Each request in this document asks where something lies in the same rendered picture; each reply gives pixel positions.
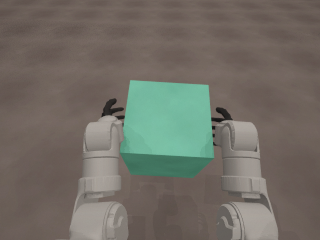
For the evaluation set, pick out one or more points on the robot right forearm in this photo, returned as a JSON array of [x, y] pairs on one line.
[[240, 152]]

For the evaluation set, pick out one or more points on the robot left forearm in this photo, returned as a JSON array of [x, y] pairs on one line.
[[100, 165]]

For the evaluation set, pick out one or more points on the left robot hand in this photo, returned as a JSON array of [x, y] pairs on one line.
[[107, 111]]

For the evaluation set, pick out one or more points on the carton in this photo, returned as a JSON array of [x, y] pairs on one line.
[[167, 129]]

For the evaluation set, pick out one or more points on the right robot upper arm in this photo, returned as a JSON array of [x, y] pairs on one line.
[[245, 221]]

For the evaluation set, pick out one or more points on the right robot hand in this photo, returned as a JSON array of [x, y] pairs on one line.
[[226, 116]]

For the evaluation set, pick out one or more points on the left robot upper arm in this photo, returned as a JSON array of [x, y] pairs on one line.
[[99, 221]]

